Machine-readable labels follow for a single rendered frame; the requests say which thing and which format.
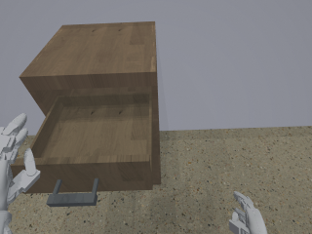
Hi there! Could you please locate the robot left hand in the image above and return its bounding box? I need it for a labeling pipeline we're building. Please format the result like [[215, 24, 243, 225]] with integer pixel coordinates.
[[0, 113, 41, 211]]

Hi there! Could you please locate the handle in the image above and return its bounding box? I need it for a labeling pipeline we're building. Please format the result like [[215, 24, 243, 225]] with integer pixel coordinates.
[[46, 178, 99, 208]]

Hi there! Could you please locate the drawer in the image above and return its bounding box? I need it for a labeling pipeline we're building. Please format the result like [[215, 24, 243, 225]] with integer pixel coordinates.
[[10, 92, 153, 194]]

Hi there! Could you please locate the robot right hand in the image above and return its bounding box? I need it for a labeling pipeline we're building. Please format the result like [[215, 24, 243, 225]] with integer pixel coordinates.
[[229, 191, 268, 234]]

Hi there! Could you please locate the cabinet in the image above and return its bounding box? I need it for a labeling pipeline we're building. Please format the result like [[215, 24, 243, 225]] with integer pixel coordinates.
[[19, 21, 161, 185]]

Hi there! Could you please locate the left robot forearm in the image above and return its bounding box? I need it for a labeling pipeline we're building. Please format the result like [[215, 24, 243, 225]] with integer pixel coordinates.
[[0, 210, 13, 234]]

